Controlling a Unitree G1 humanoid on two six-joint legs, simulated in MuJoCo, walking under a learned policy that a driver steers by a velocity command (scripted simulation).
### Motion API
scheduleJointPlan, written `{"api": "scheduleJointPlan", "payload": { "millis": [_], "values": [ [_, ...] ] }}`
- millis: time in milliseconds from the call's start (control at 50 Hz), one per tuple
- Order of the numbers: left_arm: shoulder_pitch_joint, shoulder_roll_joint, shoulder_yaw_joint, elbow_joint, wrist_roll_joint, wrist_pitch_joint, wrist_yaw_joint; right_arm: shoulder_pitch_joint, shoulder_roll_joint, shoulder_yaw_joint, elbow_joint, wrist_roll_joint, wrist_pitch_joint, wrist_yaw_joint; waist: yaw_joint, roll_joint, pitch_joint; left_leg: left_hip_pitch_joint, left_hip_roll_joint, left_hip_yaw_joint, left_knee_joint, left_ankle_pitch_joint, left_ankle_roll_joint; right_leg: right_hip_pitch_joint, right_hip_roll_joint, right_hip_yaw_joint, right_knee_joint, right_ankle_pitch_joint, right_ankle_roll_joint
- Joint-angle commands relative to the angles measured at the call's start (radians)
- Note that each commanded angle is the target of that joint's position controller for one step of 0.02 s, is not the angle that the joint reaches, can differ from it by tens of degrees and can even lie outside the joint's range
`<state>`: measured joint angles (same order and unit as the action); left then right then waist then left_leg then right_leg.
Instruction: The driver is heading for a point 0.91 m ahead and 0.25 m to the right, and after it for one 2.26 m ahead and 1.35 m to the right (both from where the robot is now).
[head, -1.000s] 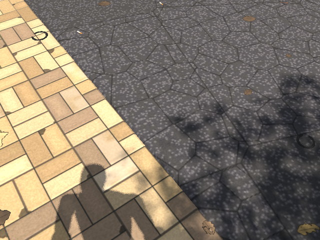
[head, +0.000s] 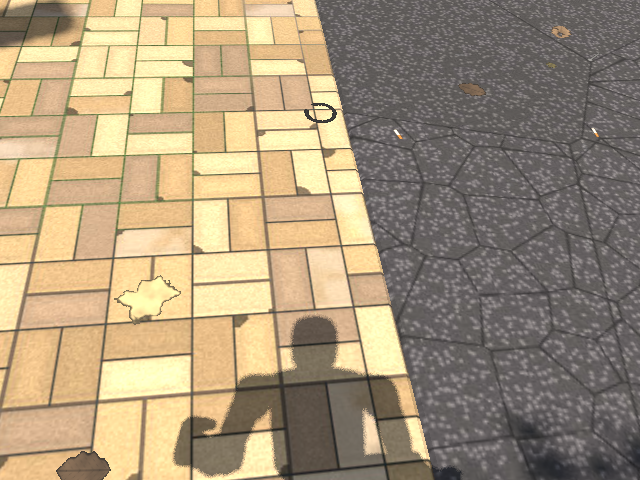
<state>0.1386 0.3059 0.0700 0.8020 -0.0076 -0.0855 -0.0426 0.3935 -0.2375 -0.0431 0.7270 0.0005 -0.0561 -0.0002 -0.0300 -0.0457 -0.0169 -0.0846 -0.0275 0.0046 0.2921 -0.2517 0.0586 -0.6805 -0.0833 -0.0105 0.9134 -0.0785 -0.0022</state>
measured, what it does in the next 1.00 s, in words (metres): walks ahead, turning right: right foot, then left foot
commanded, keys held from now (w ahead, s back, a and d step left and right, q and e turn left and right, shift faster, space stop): w+e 0.80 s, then w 0.20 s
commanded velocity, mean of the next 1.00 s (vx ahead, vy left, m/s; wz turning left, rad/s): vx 0.49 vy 0.00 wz -0.42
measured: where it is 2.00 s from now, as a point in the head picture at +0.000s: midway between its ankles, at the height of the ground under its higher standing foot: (424, 339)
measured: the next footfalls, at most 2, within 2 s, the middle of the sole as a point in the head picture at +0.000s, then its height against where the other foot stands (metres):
right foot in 0.26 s outside the picture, level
left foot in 0.74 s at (302, 419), level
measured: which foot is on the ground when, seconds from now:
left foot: down 0.00-0.26, up 0.28-0.72, down 0.74-1.00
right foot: up 0.00-0.24, down 0.26-0.74, up 0.76-1.00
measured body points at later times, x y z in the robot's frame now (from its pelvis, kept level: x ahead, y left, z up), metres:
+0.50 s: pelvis +0.28 -0.06 -0.01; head +0.32 -0.07 +0.44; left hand +0.44 +0.19 -0.12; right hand +0.39 -0.36 -0.10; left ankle +0.38 +0.10 -0.67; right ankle +0.29 -0.13 -0.75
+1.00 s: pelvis +0.56 -0.09 +0.00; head +0.58 -0.09 +0.45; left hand +0.84 +0.05 -0.10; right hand +0.46 -0.35 -0.11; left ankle +0.60 +0.01 -0.75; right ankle +0.54 -0.26 -0.68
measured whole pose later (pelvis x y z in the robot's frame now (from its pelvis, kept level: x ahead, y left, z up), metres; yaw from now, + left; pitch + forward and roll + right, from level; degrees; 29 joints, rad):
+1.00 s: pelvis +0.56 -0.09 +0.00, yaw -30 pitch +1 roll +1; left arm 0.19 0.30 0.06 0.67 -0.01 -0.03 -0.01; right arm 0.36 -0.26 -0.06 0.77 0.00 -0.10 0.01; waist -0.06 -0.05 0.01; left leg -0.16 -0.02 0.06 0.34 -0.20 0.03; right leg -0.63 -0.06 0.07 1.00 -0.23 0.00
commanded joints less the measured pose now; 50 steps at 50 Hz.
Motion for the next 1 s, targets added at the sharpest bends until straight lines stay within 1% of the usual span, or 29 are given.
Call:
{"api": "scheduleJointPlan", "payload": {
  "millis": [20, 100, 160, 220, 240, 260, 280, 300, 320, 340, 360, 380, 400, 460, 500, 560, 600, 640, 680, 720, 740, 760, 780, 800, 820, 840, 860, 900, 1000],
  "values": [
    [-0.121, 0.024, -0.006, -0.082, -0.011, -0.006, -0.005, -0.006, -0.174, -0.047, -0.047, -0.005, -0.024, -0.015, -0.018, 0.126, 0.044, 0.065, 0.217, -0.068, -0.137, 0.365, 0.114, -0.077, 0.003, 0.004, -0.146, 0.161, 0.002],
    [-0.202, 0.013, -0.018, -0.118, -0.021, -0.006, -0.022, 0.02, -0.181, -0.051, -0.008, -0.004, -0.034, -0.015, -0.051, 0.128, 0.117, 0.071, 0.244, 0.002, -0.176, 0.302, 0.105, -0.039, 0.03, -0.006, -0.296, 0.223, -0.026],
    [-0.232, 0.015, -0.021, -0.148, -0.019, -0.011, -0.041, 0.023, -0.185, -0.054, 0.013, 0.004, -0.027, -0.018, -0.052, 0.119, 0.134, 0.161, 0.28, 0.037, -0.13, 0.423, 0.093, -0.05, 0.05, -0.016, -0.354, 0.154, -0.062],
    [-0.16, 0.052, -0.004, -0.151, -0.013, -0.009, -0.048, -0.001, -0.218, -0.062, 0.008, 0.001, -0.009, -0.034, 0.0, 0.171, 0.036, 0.243, 0.28, 0.082, 0.057, 0.956, 0.058, 0.088, 0.129, -0.09, -0.342, 0.008, -0.116],
    [-0.067, 0.086, 0.014, -0.136, -0.014, -0.005, -0.043, -0.008, -0.231, -0.064, 0.004, -0.003, 0.001, -0.04, 0.05, 0.185, -0.029, 0.25, 0.268, 0.099, 0.198, 1.115, 0.043, 0.2, 0.168, -0.114, -0.337, -0.036, -0.139],
    [0.081, 0.129, 0.037, -0.106, -0.015, -0.001, -0.032, -0.027, -0.239, -0.063, -0.001, 0.001, 0.007, -0.045, 0.134, 0.162, -0.108, 0.157, 0.237, 0.129, 0.413, 1.124, 0.013, 0.427, 0.192, -0.108, -0.392, 0.021, -0.174],
    [0.243, 0.203, 0.059, -0.087, -0.009, 0.01, -0.011, -0.014, -0.216, -0.05, -0.024, -0.014, -0.004, -0.047, 0.19, 0.047, -0.224, -0.114, 0.196, 0.124, 0.733, 0.784, -0.022, 0.766, 0.025, 0.143, -0.38, 0.041, -0.243],
    [0.258, 0.262, 0.067, -0.086, -0.016, 0.002, -0.013, 0.137, -0.051, 0.003, -0.047, -0.027, -0.032, -0.015, 0.063, -0.206, -0.371, -0.566, -0.025, 0.004, 1.1, -0.3, -0.089, 1.143, -0.241, 0.727, -0.439, -0.169, -0.457],
    [0.299, 0.174, 0.051, -0.078, -0.02, 0.007, -0.005, -0.003, -0.153, -0.013, -0.053, 0.008, -0.07, 0.0, 0.164, -0.081, -0.395, -0.664, -0.011, -0.149, 1.172, -0.289, -0.061, 1.14, -0.225, 0.813, -0.58, -0.29, -0.415],
    [0.239, 0.151, 0.043, -0.088, -0.015, 0.007, 0.002, -0.117, -0.187, -0.022, -0.097, 0.042, -0.088, 0.006, 0.161, -0.045, -0.222, -0.724, 0.041, -0.141, 1.133, -0.2, -0.04, 1.005, -0.199, 0.664, -0.612, -0.25, -0.36],
    [0.162, 0.135, 0.035, -0.108, -0.015, 0.007, 0.004, -0.157, -0.178, -0.016, -0.109, 0.027, -0.099, 0.0, 0.113, 0.066, -0.127, -0.687, 0.084, -0.127, 1.041, -0.126, -0.033, 0.824, -0.16, 0.563, -0.63, -0.156, -0.329],
    [0.103, 0.109, 0.027, -0.127, -0.011, 0.007, 0.006, -0.168, -0.18, -0.023, -0.109, 0.001, -0.098, -0.008, 0.071, 0.091, -0.061, -0.632, 0.108, -0.115, 0.965, -0.094, -0.044, 0.679, -0.121, 0.488, -0.65, -0.051, -0.317],
    [0.072, 0.095, 0.021, -0.145, 0.003, 0.007, 0.011, -0.139, -0.182, -0.029, -0.11, -0.006, -0.087, -0.009, 0.03, 0.059, -0.043, -0.566, 0.128, -0.119, 0.934, -0.074, -0.052, 0.581, -0.092, 0.441, -0.678, 0.002, -0.318],
    [0.059, 0.101, 0.024, -0.149, -0.003, 0.004, 0.022, -0.105, -0.15, -0.024, -0.112, -0.02, -0.053, -0.016, -0.005, 0.017, -0.005, -0.52, 0.144, -0.081, 0.807, -0.047, -0.098, 0.419, -0.054, 0.347, -0.713, 0.115, -0.325],
    [0.078, 0.128, 0.031, -0.142, -0.005, 0.004, 0.033, -0.171, -0.124, -0.013, -0.137, -0.028, -0.047, -0.02, 0.011, 0.011, 0.017, -0.513, 0.131, -0.054, 0.679, 0.057, -0.124, 0.351, -0.019, 0.289, -0.716, 0.151, -0.308],
    [0.126, 0.135, 0.034, -0.126, -0.018, 0.018, 0.045, -0.296, -0.093, 0.0, -0.159, -0.022, -0.055, -0.014, 0.07, -0.009, 0.016, -0.44, 0.081, -0.041, 0.42, 0.28, -0.133, 0.329, 0.039, 0.24, -0.673, 0.077, -0.247],
    [0.174, 0.14, 0.035, -0.115, -0.022, 0.028, 0.048, -0.359, -0.1, -0.002, -0.172, -0.005, -0.063, -0.005, 0.104, -0.024, 0.001, -0.4, 0.045, -0.041, 0.322, 0.338, -0.137, 0.364, 0.027, 0.28, -0.644, 0.019, -0.234],
    [0.198, 0.137, 0.034, -0.108, -0.027, 0.037, 0.051, -0.382, -0.126, -0.012, -0.182, 0.005, -0.07, 0.004, 0.107, -0.037, -0.006, -0.394, 0.035, -0.07, 0.252, 0.302, -0.127, 0.439, -0.001, 0.35, -0.588, -0.035, -0.221],
    [0.196, 0.135, 0.035, -0.11, -0.022, 0.041, 0.052, -0.361, -0.157, -0.029, -0.182, 0.01, -0.079, 0.01, 0.084, -0.061, -0.013, -0.358, 0.03, -0.088, 0.21, 0.22, -0.099, 0.503, -0.031, 0.424, -0.525, -0.057, -0.2],
    [0.172, 0.104, 0.027, -0.122, -0.015, 0.043, 0.05, -0.239, -0.185, -0.05, -0.155, 0.007, -0.087, 0.006, 0.009, -0.075, -0.051, -0.178, 0.038, -0.07, 0.149, 0.186, -0.048, 0.488, 0.003, 0.425, -0.411, -0.019, -0.158],
    [0.165, 0.045, 0.006, -0.14, -0.005, 0.037, 0.044, -0.111, -0.23, -0.066, -0.146, -0.012, -0.092, -0.003, -0.054, -0.009, -0.162, 0.045, 0.17, -0.182, 0.164, 0.15, 0.017, 0.404, 0.057, 0.359, -0.185, -0.068, -0.12],
    [0.28, -0.019, -0.016, -0.166, -0.023, 0.026, 0.044, 0.008, -0.319, -0.089, -0.118, -0.035, -0.08, -0.007, -0.035, 0.278, -0.311, 0.405, 0.404, -0.583, 0.113, -0.03, 0.176, 0.074, 0.2, 0.199, 0.157, -0.369, -0.046],
    [0.29, 0.052, -0.01, -0.167, -0.034, 0.022, 0.045, 0.036, -0.267, -0.083, -0.106, -0.013, -0.072, 0.002, -0.041, 0.351, -0.303, 0.421, 0.476, -0.827, 0.032, -0.27, 0.208, -0.102, 0.143, 0.188, 0.342, -0.504, -0.029],
    [0.212, 0.126, 0.012, -0.166, -0.034, 0.028, 0.046, -0.01, -0.195, -0.063, -0.119, -0.006, -0.066, -0.002, -0.064, 0.221, -0.167, 0.31, 0.434, -0.698, 0.011, -0.318, 0.165, -0.15, 0.098, 0.195, 0.415, -0.412, -0.021],
    [0.146, 0.123, 0.013, -0.177, -0.021, 0.034, 0.047, -0.05, -0.171, -0.053, -0.119, -0.01, -0.059, -0.003, -0.057, 0.143, -0.084, 0.193, 0.382, -0.555, 0.005, -0.21, 0.132, -0.132, 0.069, 0.159, 0.414, -0.334, -0.015],
    [0.111, 0.105, 0.012, -0.19, -0.009, 0.034, 0.045, -0.084, -0.149, -0.044, -0.108, -0.013, -0.055, 0.0, -0.038, 0.119, -0.018, 0.085, 0.333, -0.451, -0.017, -0.091, 0.126, -0.109, 0.047, 0.154, 0.364, -0.281, -0.013],
    [0.107, 0.087, 0.014, -0.192, -0.011, 0.035, 0.04, -0.104, -0.131, -0.036, -0.1, -0.018, -0.056, 0.002, -0.012, 0.14, 0.014, 0.012, 0.296, -0.372, -0.045, -0.016, 0.118, -0.067, 0.024, 0.152, 0.32, -0.25, -0.013],
    [0.129, 0.049, 0.007, -0.182, -0.017, 0.043, 0.034, -0.116, -0.122, -0.035, -0.079, -0.011, -0.063, 0.009, 0.013, 0.168, 0.027, -0.059, 0.258, -0.275, -0.089, 0.066, 0.126, -0.005, 0.017, 0.125, 0.254, -0.23, -0.01],
    [0.02, 0.007, -0.015, -0.198, 0.001, 0.034, 0.024, -0.097, -0.18, -0.051, -0.023, 0.004, -0.063, 0.01, 0.005, 0.122, 0.033, -0.036, 0.26, -0.148, -0.133, 0.248, 0.154, -0.008, -0.009, 0.08, -0.034, -0.058, 0.001]
  ]
}}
